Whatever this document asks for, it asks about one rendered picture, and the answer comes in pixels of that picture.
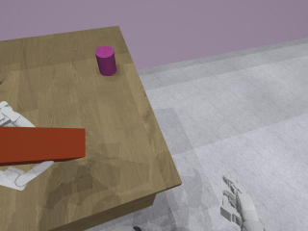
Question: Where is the right robot hand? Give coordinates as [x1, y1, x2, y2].
[220, 174, 259, 228]

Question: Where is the sponge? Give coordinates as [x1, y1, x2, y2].
[0, 126, 86, 167]

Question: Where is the robot right forearm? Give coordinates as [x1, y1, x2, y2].
[241, 220, 267, 231]

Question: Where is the table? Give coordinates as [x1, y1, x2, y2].
[0, 25, 182, 231]

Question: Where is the left robot hand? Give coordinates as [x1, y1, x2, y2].
[0, 101, 54, 191]

